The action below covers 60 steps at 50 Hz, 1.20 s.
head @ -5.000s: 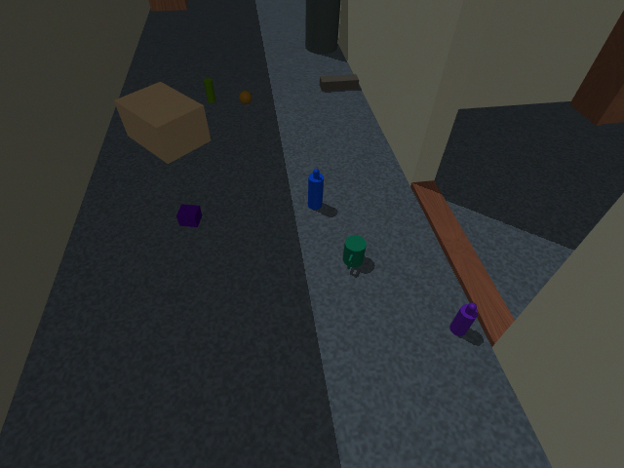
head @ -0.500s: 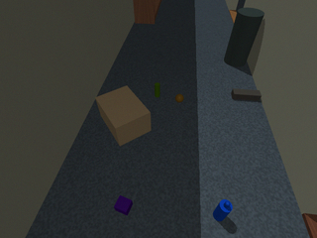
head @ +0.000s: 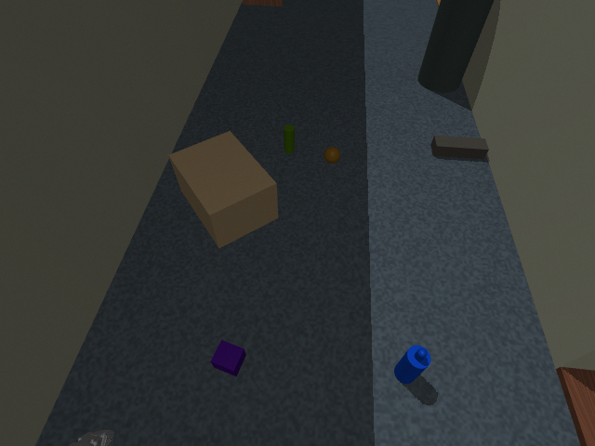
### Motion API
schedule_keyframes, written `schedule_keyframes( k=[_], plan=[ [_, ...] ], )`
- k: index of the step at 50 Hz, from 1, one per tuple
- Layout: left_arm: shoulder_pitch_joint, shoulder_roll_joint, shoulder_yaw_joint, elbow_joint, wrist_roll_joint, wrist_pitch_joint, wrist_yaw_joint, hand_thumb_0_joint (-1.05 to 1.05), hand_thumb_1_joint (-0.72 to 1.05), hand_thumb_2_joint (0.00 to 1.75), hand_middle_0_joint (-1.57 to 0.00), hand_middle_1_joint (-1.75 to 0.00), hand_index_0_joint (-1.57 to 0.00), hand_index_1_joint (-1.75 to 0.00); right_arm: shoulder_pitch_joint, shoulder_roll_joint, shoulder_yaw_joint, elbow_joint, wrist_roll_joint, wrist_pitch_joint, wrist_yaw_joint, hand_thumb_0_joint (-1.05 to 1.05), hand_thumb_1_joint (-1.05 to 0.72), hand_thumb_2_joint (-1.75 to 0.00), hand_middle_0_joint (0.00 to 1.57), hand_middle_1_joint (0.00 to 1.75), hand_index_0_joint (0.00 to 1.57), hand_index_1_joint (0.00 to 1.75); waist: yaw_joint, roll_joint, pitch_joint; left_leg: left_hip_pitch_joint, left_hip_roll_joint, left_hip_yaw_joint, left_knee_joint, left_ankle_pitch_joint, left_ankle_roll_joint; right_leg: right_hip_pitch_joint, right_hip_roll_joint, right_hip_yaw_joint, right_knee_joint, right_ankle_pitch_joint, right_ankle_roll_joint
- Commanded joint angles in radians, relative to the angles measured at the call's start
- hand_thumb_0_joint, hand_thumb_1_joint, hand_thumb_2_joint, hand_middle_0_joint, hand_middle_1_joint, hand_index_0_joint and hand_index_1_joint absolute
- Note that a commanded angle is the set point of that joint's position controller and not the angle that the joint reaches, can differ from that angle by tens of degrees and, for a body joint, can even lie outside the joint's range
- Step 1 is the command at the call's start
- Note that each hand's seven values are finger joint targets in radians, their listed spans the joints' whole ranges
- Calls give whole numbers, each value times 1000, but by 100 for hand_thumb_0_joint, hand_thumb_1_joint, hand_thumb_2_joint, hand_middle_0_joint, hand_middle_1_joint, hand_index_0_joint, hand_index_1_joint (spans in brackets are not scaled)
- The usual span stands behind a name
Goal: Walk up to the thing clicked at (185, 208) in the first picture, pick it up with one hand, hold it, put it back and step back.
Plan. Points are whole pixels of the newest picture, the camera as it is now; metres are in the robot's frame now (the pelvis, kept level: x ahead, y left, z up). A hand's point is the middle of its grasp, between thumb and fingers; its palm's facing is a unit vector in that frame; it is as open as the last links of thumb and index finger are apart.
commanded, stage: walk up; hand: left
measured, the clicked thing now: (228, 358) +0.47 +0.22 -0.74
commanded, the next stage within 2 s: none
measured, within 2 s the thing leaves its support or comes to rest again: neither
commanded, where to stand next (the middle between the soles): +0.05 +0.00 m, yaw -1 degrees
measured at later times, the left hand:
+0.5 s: hand out of the picture +0.01 +0.31 -0.18, palm faces -0.11 -0.94 -0.31, open 7.3 cm
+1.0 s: hand out of the picture +0.11 +0.24 -0.14, palm faces -0.05 -0.91 -0.42, open 7.3 cm
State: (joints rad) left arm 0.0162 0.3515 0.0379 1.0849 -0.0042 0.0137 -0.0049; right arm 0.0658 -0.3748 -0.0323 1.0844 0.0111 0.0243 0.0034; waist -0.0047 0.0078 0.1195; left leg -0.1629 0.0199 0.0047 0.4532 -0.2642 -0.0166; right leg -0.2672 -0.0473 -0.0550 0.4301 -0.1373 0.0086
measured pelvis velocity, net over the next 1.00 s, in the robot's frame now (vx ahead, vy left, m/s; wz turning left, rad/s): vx -0.02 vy -0.02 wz -0.03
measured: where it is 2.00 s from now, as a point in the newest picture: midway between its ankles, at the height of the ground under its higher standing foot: outside the picture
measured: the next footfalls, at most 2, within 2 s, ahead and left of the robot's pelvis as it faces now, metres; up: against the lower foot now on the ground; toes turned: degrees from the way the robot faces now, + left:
right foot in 0.66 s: +0.03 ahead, -0.14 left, +0.00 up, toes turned -4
left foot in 1.10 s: +0.04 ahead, +0.12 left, +0.00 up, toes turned -2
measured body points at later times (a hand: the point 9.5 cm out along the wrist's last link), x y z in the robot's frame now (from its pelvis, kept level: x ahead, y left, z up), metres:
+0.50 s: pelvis -0.06 +0.03 -0.01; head -0.02 +0.07 +0.44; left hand +0.02 +0.36 -0.15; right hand -0.05 -0.30 -0.10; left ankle -0.08 +0.16 -0.74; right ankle -0.06 -0.13 -0.69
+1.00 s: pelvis -0.02 -0.02 -0.01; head +0.03 -0.04 +0.43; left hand +0.11 +0.29 -0.11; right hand +0.04 -0.33 -0.15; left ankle +0.00 +0.13 -0.71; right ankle -0.01 -0.14 -0.74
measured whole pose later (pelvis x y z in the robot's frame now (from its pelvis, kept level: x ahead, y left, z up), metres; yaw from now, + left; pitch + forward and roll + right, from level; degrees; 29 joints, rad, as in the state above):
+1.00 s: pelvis -0.02 -0.02 -0.01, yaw -2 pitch -2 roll +0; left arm 0.13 0.35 0.03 0.87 0.01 -0.02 0.01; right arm 0.21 -0.40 -0.04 0.90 -0.01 0.04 0.00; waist 0.00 0.06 0.15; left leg -0.40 -0.01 -0.08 0.89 -0.46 0.00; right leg -0.27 -0.03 -0.03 0.62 -0.31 -0.01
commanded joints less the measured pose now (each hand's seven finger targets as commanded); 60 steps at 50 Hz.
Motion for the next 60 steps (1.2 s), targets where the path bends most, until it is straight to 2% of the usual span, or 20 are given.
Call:
schedule_keyframes(
  k=[1,3,9,10,11,16,19,24,31,33,34,35,40,46,52,54,55,56,57,60],
  plan=[
    [-41,304,71,-130,15,5,30,0,90,90,-20,-30,-20,-30,58,-195,-60,-92,-4,25,-8,0,-90,-90,20,30,20,30,10,-197,-253,-53,-51,7,370,-116,33,82,-312,256,-41,415,-223],
    [-67,317,78,-173,39,8,36,0,90,90,-20,-30,-20,-30,108,-188,-66,-123,-14,50,2,0,-90,-90,20,30,20,30,-2,-224,-208,-86,-15,-90,574,-319,46,-49,-375,291,-58,339,-278],
    [-82,228,49,-231,37,50,19,0,90,90,-20,-30,-20,-30,248,-213,-101,-83,-49,-5,-3,0,-90,-90,20,30,20,30,-48,-37,-191,12,-3,-63,-48,-69,29,-137,-115,112,280,-215,-117],
    [-24,160,37,-240,26,60,14,0,90,90,-20,-30,-20,-30,201,-323,-122,-117,-82,-19,-11,0,-90,-90,20,30,20,30,-20,252,-129,20,219,-449,-203,-99,78,-346,75,80,504,-464,-48],
    [-8,213,55,-237,37,65,24,0,90,90,-20,-30,-20,-30,114,-414,-132,-175,-72,-31,-18,0,-90,-90,20,30,20,30,-10,170,-115,-134,366,-572,-204,-27,192,-294,75,244,576,-472,-26],
    [63,273,83,-213,38,54,4,0,90,90,-20,-30,-20,-30,110,-314,-118,-187,-50,-76,-52,0,-90,-90,20,30,20,30,17,107,-147,127,246,-285,-15,337,178,-343,81,268,699,-269,-13],
    [5,263,82,-250,50,39,-28,0,90,90,-20,-30,-20,-30,260,-307,-133,-175,-45,-98,-52,0,-90,-90,20,30,20,30,-58,102,-140,275,239,-301,-65,188,150,-390,72,248,581,-247,-2],
    [3,276,79,-264,42,6,-52,0,90,90,-20,-30,-20,-30,307,-333,-139,-227,-45,-110,-30,0,-90,-90,20,30,20,30,-91,137,-38,248,305,-328,-175,-97,246,-404,37,208,459,-286,1],
    [237,208,73,-178,27,-43,-40,0,90,90,-20,-30,-20,-30,163,-285,-92,-295,-40,-71,0,0,-90,-90,20,30,20,30,42,182,-60,-115,165,-21,52,216,160,150,75,-30,55,-97,-24],
    [330,311,106,-163,36,-56,-13,0,90,90,-20,-30,-20,-30,235,-152,-43,-314,-19,-59,-6,0,-90,-90,20,30,20,30,71,-193,-134,-306,36,49,437,-77,67,339,-83,268,-106,-114,-62],
    [291,388,106,-206,36,-65,-3,0,90,90,-20,-30,-20,-30,240,-144,-36,-319,-13,-46,-15,0,-90,-90,20,30,20,30,59,-237,-135,-378,-46,-52,526,-338,40,239,-326,638,-211,-240,-168],
    [233,410,106,-222,36,-56,-3,0,90,90,-20,-30,-20,-30,203,-248,-73,-296,-17,-39,-30,0,-90,-90,20,30,20,30,60,-147,-83,-327,-8,-130,627,-373,42,101,-369,674,-191,-285,-277],
    [126,286,69,-256,17,-69,14,0,90,90,-20,-30,-20,-30,311,-227,-61,-193,-10,-27,-18,0,-90,-90,20,30,20,30,-7,-152,-67,-230,-1,-144,530,-192,15,32,-182,238,-94,55,-182],
    [134,296,76,-268,7,-56,41,0,90,90,-20,-30,-20,-30,209,-212,-62,-225,-21,4,-18,0,-90,-90,20,30,20,30,25,-182,-90,-242,-30,-100,464,-188,16,85,-248,221,59,629,-215],
    [127,316,76,-279,2,-41,64,0,90,90,-20,-30,-20,-30,184,-201,-77,-261,-34,-2,0,0,-90,-90,20,30,20,30,10,-181,-180,-213,-14,-29,280,-138,33,149,-251,209,207,629,-205],
    [110,301,61,-287,-8,-33,65,0,90,90,-20,-30,-20,-30,205,-221,-91,-257,-44,-15,3,0,-90,-90,20,30,20,30,-23,-106,-209,-64,1,-51,65,253,60,58,-180,156,322,454,-124],
    [113,253,49,-299,-19,-29,64,0,90,90,-20,-30,-20,-30,180,-288,-109,-277,-58,-20,1,0,-90,-90,20,30,20,30,-15,61,-228,14,144,-255,46,516,122,-59,-70,89,443,218,-52],
    [122,220,40,-300,-25,-16,69,0,90,90,-20,-30,-20,-30,136,-334,-116,-302,-44,-23,5,0,-90,-90,20,30,20,30,-12,175,-238,53,284,-408,28,655,250,-163,74,27,544,-360,-22],
    [84,249,50,-280,-14,-7,77,0,90,90,-20,-30,-20,-30,172,-330,-118,-286,-33,-23,7,0,-90,-90,20,30,20,30,-53,184,-245,10,323,-446,23,673,318,-140,81,124,663,-580,-26],
    [123,238,51,-240,-17,-8,64,0,90,90,-20,-30,-20,-30,93,-256,-89,-293,-28,-28,-17,0,-90,-90,20,30,20,30,2,122,-176,-33,246,-285,58,546,263,-164,70,179,700,-451,-37]
  ],
)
